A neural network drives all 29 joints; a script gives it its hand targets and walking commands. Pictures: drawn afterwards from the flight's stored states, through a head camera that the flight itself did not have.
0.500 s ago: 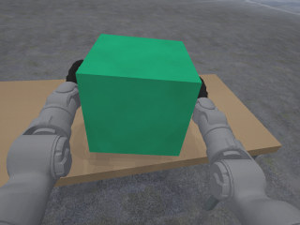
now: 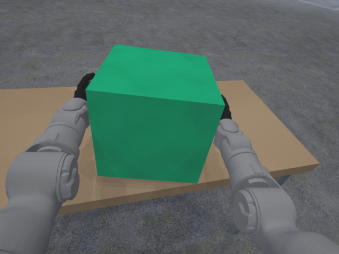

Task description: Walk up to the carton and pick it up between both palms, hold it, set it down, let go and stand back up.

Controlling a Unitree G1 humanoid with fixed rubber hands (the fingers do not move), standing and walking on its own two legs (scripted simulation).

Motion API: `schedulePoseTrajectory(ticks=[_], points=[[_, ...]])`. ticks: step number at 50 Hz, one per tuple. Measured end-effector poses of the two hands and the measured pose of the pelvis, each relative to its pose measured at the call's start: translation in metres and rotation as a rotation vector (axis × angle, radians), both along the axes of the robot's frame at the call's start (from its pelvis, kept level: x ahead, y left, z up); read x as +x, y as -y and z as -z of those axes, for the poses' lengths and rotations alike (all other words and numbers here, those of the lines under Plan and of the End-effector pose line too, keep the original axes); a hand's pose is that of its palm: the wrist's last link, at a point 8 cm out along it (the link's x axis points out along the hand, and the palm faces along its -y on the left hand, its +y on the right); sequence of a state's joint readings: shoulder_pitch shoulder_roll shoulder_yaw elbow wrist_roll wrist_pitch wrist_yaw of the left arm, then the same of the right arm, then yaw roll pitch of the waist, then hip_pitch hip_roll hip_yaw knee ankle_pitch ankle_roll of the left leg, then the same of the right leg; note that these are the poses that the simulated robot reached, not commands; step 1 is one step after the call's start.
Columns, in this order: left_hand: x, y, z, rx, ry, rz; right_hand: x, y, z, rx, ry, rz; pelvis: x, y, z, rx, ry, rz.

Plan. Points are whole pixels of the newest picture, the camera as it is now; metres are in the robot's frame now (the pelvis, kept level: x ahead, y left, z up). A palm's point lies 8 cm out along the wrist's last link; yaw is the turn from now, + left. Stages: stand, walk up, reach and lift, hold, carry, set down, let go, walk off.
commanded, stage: set down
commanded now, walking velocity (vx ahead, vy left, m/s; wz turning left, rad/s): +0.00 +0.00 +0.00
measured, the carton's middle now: (155, 111) +0.45 -0.03 +0.12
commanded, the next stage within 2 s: none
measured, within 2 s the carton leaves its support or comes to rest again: rests again in 1.32 s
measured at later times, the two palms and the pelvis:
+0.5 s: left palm (87, 106) +0.47 +0.14 +0.14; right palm (219, 125) +0.39 -0.20 +0.12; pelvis +0.01 +0.00 +0.00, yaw +0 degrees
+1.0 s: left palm (87, 106) +0.47 +0.14 +0.13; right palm (218, 127) +0.39 -0.20 +0.11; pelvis +0.01 +0.00 +0.00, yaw +0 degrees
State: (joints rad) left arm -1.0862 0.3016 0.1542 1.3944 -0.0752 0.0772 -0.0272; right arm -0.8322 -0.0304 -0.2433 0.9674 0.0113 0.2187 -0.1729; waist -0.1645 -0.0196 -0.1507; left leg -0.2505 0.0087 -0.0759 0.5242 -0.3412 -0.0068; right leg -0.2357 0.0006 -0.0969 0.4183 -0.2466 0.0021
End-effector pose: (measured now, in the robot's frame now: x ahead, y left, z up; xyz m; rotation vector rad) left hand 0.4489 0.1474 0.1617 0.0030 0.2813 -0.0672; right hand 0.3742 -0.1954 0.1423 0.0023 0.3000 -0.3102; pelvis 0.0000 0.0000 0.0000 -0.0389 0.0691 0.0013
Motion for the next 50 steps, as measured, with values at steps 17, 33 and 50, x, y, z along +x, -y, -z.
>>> schedulePoseTrajectory(ticks=[17, 33, 50], points=[[0.016, 0.003, 0.021, 0.012, -0.011, 0.022, 0.009, 0.001, 0.023, -0.022, -0.021, 0.008, 0.006, -0.001, 0.0, -0.001, -0.051, 0.002], [0.026, 0.003, 0.029, 0.006, 0.011, 0.036, 0.017, 0.002, 0.026, -0.037, -0.003, 0.018, 0.011, -0.002, 0.001, -0.003, -0.074, 0.003], [0.025, 0.003, 0.03, -0.018, 0.02, 0.038, 0.014, 0.001, 0.03, -0.054, 0.018, 0.019, 0.011, -0.002, 0.001, -0.003, -0.075, 0.003]])
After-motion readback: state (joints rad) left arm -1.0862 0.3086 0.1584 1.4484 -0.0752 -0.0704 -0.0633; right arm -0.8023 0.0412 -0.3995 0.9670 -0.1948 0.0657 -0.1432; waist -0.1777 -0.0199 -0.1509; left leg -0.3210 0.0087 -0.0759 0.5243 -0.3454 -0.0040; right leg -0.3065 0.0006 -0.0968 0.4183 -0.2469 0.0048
